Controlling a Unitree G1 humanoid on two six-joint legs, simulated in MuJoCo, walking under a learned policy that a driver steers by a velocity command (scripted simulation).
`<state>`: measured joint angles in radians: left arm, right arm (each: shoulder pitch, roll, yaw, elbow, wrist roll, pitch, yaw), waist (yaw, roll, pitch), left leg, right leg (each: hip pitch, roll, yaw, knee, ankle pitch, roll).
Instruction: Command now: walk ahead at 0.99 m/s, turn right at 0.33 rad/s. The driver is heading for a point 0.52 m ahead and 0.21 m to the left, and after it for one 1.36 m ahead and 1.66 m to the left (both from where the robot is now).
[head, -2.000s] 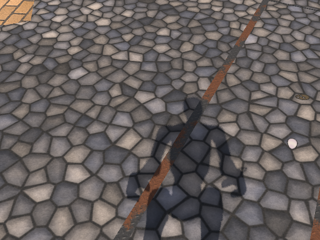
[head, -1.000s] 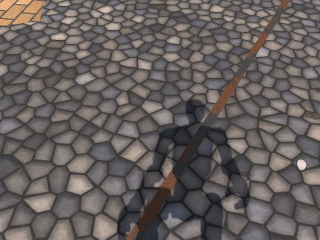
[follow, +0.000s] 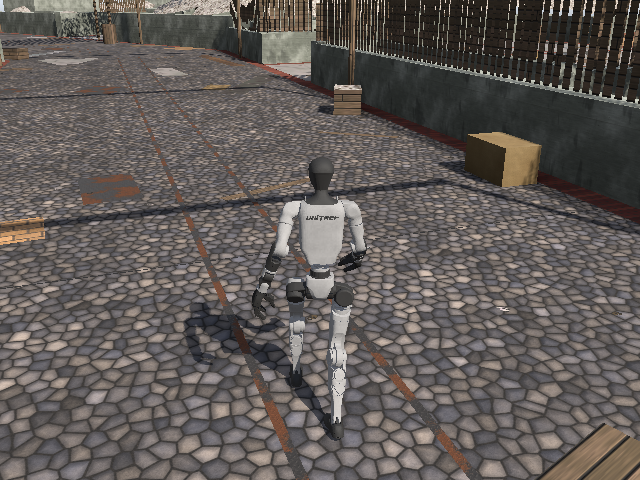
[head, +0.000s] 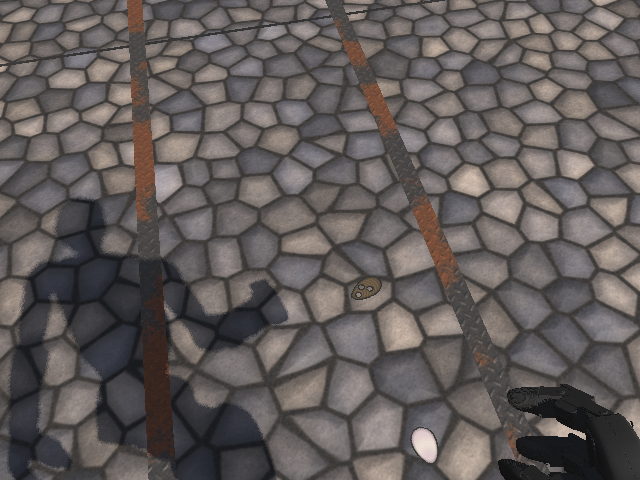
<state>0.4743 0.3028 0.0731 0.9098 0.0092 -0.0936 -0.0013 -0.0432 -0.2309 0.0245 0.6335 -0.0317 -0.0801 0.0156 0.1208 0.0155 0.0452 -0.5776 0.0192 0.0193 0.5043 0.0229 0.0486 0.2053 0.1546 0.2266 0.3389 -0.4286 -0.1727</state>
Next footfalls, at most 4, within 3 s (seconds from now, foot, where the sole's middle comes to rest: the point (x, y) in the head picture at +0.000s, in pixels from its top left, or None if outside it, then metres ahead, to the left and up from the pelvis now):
0.02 left None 0.22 0.12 -0.75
0.42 right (424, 413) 0.59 -0.09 -0.75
0.80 left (291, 320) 0.78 0.21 -0.75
1.22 right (344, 260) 0.96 0.11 -0.75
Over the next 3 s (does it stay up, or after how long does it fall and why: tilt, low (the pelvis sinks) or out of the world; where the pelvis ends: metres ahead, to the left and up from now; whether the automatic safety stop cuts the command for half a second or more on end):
stays up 0.90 0.76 -0.01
